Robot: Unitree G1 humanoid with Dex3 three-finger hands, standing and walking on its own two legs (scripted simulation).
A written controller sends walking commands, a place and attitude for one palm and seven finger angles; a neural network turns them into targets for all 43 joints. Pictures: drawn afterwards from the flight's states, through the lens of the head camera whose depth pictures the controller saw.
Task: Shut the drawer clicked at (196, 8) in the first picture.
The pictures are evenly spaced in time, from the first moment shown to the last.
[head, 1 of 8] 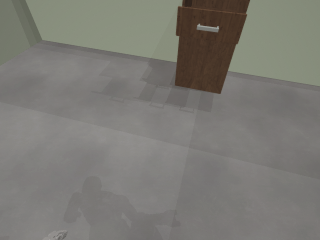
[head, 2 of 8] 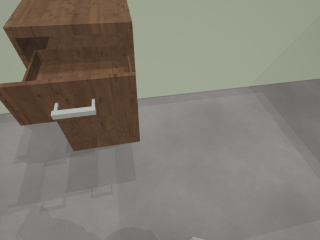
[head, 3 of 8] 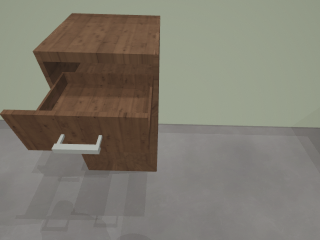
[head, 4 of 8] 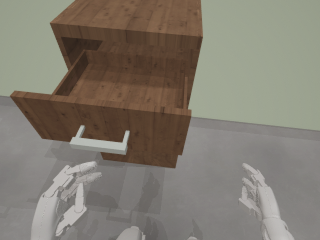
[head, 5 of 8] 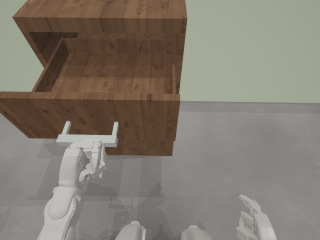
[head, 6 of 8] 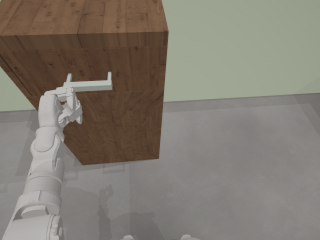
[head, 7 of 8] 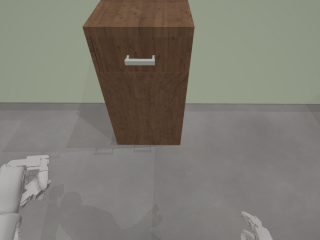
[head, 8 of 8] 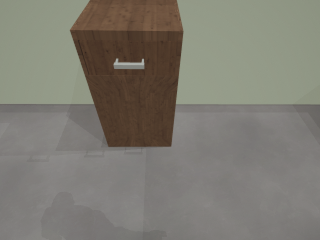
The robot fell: no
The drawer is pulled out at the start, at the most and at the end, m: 0.30 0.30 0.00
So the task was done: yes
